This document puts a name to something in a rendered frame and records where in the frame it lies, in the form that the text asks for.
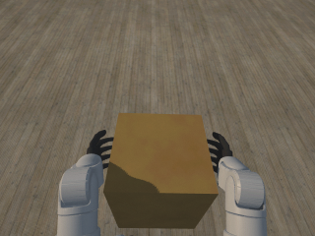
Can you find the carton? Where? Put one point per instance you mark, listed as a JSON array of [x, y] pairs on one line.
[[160, 173]]

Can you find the right robot forearm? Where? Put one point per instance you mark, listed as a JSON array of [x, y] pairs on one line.
[[245, 199]]

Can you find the robot right hand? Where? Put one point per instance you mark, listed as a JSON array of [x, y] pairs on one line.
[[222, 150]]

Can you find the left robot forearm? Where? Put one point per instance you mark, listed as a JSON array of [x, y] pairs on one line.
[[78, 197]]

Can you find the robot left hand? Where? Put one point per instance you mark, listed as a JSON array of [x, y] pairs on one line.
[[95, 146]]

